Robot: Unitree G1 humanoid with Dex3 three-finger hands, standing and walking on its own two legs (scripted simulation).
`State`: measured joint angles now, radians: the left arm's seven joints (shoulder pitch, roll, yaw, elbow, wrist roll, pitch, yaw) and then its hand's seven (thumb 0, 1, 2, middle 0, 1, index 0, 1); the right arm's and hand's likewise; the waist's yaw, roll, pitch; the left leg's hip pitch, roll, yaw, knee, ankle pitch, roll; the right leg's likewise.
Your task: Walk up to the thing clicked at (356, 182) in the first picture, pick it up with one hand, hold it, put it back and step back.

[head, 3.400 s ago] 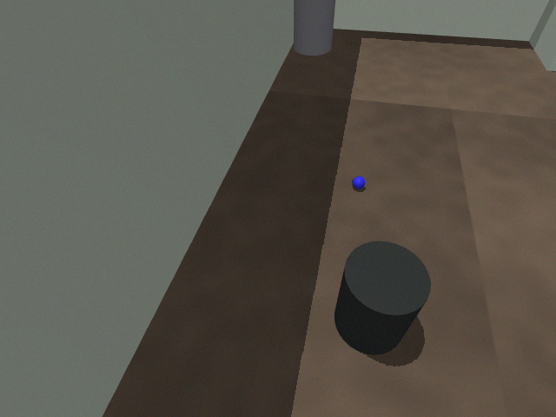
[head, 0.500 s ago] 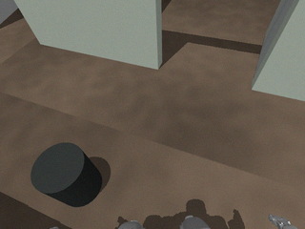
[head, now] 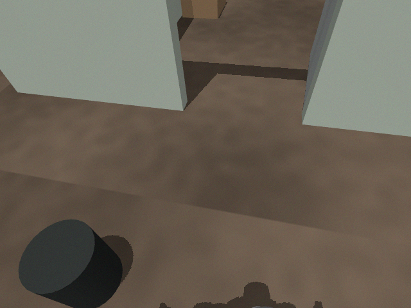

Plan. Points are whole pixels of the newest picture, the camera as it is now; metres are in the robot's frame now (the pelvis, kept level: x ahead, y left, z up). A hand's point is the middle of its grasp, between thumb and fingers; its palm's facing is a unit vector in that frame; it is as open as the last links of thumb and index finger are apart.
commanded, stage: walk up
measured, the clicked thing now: out of the picture +0.44 +1.31 -0.72
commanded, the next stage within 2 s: stand in 0.80 s
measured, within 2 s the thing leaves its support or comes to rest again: neither
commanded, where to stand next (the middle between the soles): +0.10 +0.04 m, yaw +0 degrees
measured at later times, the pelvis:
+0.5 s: pelvis +0.02 +0.02 +0.02, yaw -3 degrees
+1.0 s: pelvis +0.03 +0.02 +0.03, yaw -2 degrees
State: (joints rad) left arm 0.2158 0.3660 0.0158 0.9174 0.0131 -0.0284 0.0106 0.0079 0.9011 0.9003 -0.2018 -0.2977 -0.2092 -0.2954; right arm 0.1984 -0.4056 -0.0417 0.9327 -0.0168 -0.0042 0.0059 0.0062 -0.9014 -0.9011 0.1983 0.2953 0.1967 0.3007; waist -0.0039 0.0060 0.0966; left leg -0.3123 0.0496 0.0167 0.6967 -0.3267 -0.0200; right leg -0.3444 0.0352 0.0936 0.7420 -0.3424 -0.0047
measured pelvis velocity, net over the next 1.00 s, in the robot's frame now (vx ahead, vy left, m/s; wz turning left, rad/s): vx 0.03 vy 0.02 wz -0.04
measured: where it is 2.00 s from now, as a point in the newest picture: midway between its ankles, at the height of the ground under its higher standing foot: outside the picture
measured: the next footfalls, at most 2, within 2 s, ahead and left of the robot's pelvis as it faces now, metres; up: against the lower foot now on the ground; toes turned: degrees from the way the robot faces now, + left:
none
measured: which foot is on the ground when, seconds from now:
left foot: down 0.00-1.00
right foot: down 0.00-1.00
